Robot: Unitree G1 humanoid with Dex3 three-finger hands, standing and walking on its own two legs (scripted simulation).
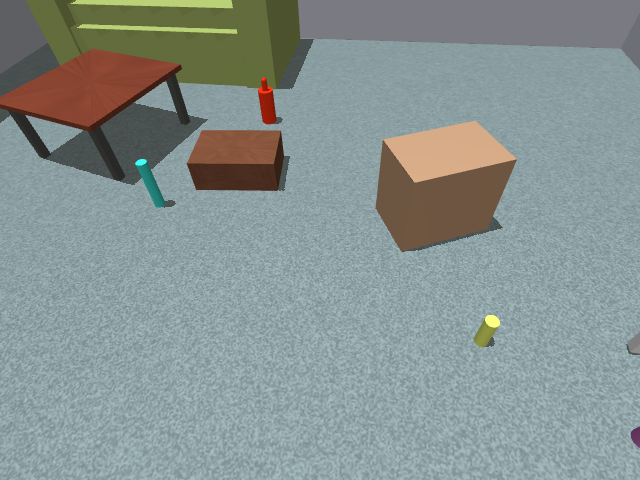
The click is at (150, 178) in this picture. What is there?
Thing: slim round
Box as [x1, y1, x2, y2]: [135, 159, 164, 207]
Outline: 137,160 135,163 155,205 158,207 162,206 164,204 164,201 146,160
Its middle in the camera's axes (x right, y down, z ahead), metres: -0.79 -0.24 +1.77
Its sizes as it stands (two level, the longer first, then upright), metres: 0.048 0.048 0.249
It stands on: the floor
